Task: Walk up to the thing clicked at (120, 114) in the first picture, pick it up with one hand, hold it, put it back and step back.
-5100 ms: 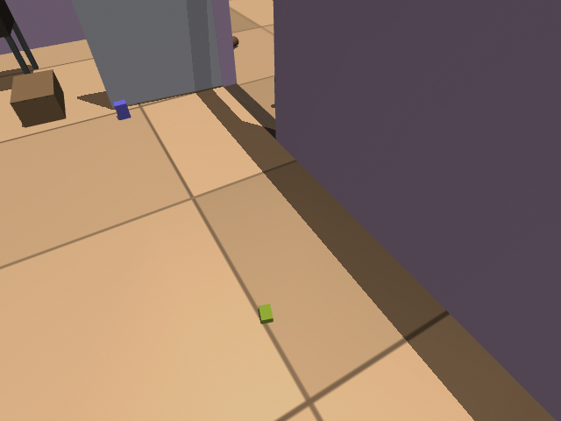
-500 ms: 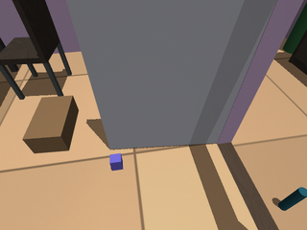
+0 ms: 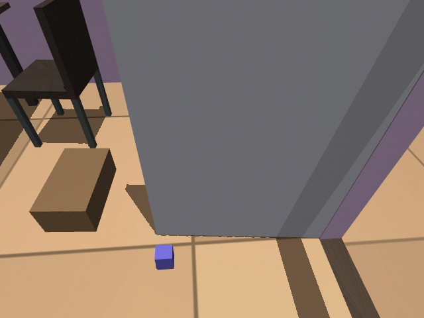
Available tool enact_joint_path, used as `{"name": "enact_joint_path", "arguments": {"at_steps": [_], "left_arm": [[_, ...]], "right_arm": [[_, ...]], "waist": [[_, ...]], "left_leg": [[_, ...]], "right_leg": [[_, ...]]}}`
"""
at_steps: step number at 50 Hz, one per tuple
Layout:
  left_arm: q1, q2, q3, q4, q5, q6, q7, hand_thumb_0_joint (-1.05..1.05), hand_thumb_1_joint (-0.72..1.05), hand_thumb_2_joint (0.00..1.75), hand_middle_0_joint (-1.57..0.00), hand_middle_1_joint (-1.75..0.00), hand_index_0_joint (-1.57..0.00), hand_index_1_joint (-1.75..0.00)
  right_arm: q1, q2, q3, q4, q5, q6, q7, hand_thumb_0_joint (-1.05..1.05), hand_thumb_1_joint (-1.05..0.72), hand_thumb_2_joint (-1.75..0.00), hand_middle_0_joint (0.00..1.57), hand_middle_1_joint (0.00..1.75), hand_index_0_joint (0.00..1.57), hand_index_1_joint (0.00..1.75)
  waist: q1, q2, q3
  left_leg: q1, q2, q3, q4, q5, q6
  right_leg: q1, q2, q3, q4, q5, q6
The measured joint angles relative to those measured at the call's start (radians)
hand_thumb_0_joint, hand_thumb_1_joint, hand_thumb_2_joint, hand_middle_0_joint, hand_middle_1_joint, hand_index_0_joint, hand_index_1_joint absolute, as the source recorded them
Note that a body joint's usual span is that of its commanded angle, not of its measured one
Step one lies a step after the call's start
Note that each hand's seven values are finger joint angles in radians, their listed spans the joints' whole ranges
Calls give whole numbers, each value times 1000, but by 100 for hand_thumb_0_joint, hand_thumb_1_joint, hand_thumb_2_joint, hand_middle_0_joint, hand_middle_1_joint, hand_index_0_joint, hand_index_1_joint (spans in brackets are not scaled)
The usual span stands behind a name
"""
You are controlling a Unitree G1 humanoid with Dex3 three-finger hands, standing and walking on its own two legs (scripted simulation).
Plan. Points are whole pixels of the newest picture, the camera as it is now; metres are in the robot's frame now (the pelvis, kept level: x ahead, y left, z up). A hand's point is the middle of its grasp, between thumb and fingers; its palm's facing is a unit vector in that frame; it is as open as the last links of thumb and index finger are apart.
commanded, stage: walk up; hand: left
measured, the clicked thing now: (164, 257) +0.59 +0.24 -0.70
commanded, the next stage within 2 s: stand in 1.94 s
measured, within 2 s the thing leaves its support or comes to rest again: neither
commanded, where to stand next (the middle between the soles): +0.21 +0.00 m, yaw -1 degrees
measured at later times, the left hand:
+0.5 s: hand (103, 312) +0.20 +0.24 -0.13, palm faces -0.06 -0.92 -0.40, open 7.4 cm
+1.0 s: hand (104, 308) +0.21 +0.24 -0.14, palm faces +0.00 -0.94 -0.34, open 7.4 cm
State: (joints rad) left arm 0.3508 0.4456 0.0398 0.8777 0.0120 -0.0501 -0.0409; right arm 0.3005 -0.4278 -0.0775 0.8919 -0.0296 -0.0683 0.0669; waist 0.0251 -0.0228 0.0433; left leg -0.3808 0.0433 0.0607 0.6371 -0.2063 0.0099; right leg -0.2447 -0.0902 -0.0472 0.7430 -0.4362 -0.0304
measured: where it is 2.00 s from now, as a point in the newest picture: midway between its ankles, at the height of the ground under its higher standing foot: outside the picture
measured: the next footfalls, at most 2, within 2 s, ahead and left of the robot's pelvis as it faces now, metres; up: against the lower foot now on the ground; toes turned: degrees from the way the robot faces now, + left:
right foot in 0.36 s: +0.21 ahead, -0.14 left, +0.00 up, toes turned -2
left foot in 0.60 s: +0.20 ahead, +0.12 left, +0.00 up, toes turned +1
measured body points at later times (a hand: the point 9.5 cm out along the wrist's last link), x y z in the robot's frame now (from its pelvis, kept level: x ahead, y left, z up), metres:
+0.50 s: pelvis +0.11 -0.02 +0.00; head +0.14 -0.04 +0.45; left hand +0.20 +0.29 -0.10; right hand +0.17 -0.33 -0.13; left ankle +0.11 +0.11 -0.68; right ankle +0.17 -0.14 -0.72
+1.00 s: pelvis +0.15 -0.01 +0.02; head +0.17 -0.01 +0.47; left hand +0.21 +0.29 -0.11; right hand +0.26 -0.31 -0.10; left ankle +0.17 +0.11 -0.72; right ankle +0.17 -0.14 -0.72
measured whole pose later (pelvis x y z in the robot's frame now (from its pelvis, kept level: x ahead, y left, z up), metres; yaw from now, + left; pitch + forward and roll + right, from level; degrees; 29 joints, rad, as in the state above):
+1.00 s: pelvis +0.15 -0.01 +0.02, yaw +0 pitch -2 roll +0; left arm 0.13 0.36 -0.02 1.12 -0.01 -0.02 -0.01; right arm 0.07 -0.36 0.01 1.09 0.01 -0.02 0.01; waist 0.03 0.00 0.07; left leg -0.20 0.03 0.02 0.47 -0.23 -0.01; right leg -0.20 -0.03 -0.05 0.45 -0.21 0.01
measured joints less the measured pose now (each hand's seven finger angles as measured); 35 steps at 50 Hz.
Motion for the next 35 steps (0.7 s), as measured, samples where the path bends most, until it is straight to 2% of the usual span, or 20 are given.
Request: {"name": "enact_joint_path", "arguments": {"at_steps": [3,5,11,15,17,18,20,21,23,25,28,30,31,32,35], "left_arm": [[-16,-1,-5,34,-4,18,11,0,90,90,-20,-30,-20,-30],[-31,4,-6,43,-7,16,9,1,90,90,-20,-30,-20,-30],[-62,-8,-2,33,-3,16,-9,0,90,90,-20,-30,-20,-30],[-92,-21,-2,32,-4,15,1,0,90,90,-20,-30,-20,-30],[-104,-22,-2,32,-4,7,10,0,90,90,-20,-30,-20,-30],[-113,-28,0,35,-2,2,16,0,90,90,-20,-30,-20,-30],[-129,-46,-2,32,-1,-5,21,0,90,90,-20,-30,-20,-30],[-135,-53,-8,28,-3,-6,20,0,90,90,-20,-30,-20,-30],[-143,-67,-19,19,-5,-5,22,0,90,90,-20,-30,-20,-30],[-146,-74,-29,12,-2,-3,25,0,90,90,-20,-30,-20,-30],[-147,-72,-35,10,2,1,28,0,90,90,-20,-30,-20,-30],[-151,-62,-38,19,-3,11,30,0,90,90,-20,-30,-20,-30],[-156,-58,-38,28,-8,18,32,0,90,90,-20,-30,-20,-30],[-163,-55,-37,41,-14,28,35,0,90,90,-20,-30,-20,-30],[-176,-59,-39,83,-22,47,38,0,90,90,-20,-30,-20,-30]], "right_arm": [[4,12,6,-15,12,-10,-12,0,-91,-90,20,30,21,29],[13,26,19,-20,15,-13,-19,0,-91,-90,20,30,21,29],[51,26,36,-20,15,-9,-28,0,-91,-90,21,30,21,30],[51,18,44,-12,18,11,-39,0,-91,-90,21,30,21,30],[44,18,49,-8,25,25,-43,0,-90,-90,21,30,21,30],[35,16,52,-4,29,32,-47,0,-90,-90,21,30,21,30],[5,17,54,5,32,48,-55,0,-91,-90,20,30,21,30],[-9,19,56,10,30,54,-58,0,-91,-90,20,30,21,29],[-33,20,58,19,32,58,-62,0,-91,-90,20,30,21,29],[-50,20,59,26,33,51,-61,0,-91,-90,20,30,20,29],[-70,23,59,37,29,42,-59,0,-91,-90,20,30,21,29],[-81,25,58,48,26,35,-61,0,-91,-90,20,30,21,29],[-87,28,56,57,23,31,-63,0,-91,-90,20,30,21,29],[-94,35,55,68,18,30,-66,0,-91,-90,20,30,21,29],[-114,44,66,97,20,39,-61,0,-91,-90,20,30,21,29]], "waist": [[-20,-20,11],[-30,-38,24],[-48,-33,44],[-57,-6,55],[-55,4,56],[-50,18,59],[-46,48,72],[-42,52,75],[-32,60,77],[-23,64,73],[-9,59,63],[-8,49,56],[-9,39,55],[-7,22,54],[-9,18,39]], "left_leg": [[23,-5,15,23,-48,17],[64,-10,22,-18,-44,18],[150,-11,30,-98,-53,14],[157,-1,23,-61,-99,-6],[142,7,18,-1,-146,-20],[130,20,15,42,-175,-24],[89,21,-22,169,-255,4],[64,5,-35,239,-300,12],[21,-15,-44,325,-330,17],[-3,-16,-38,312,-313,15],[2,-13,-35,190,-266,9],[36,-15,-31,60,-166,9],[49,-21,-28,25,-80,2],[54,-30,-21,24,-67,-4],[64,-21,-26,26,-91,-6]], "right_leg": [[-117,40,51,263,-28,-14],[-176,44,54,314,12,-13],[-243,6,33,137,97,15],[-206,13,28,-17,177,16],[-153,30,18,-111,239,8],[-139,44,14,-123,245,15],[-143,60,3,-82,211,19],[-142,58,5,-72,199,15],[-129,53,5,-83,194,10],[-116,48,4,-102,197,12],[-109,45,5,-105,191,20],[-117,40,5,-73,169,28],[-122,33,7,-49,153,35],[-123,23,16,-34,143,40],[-102,43,23,-48,84,24]]}}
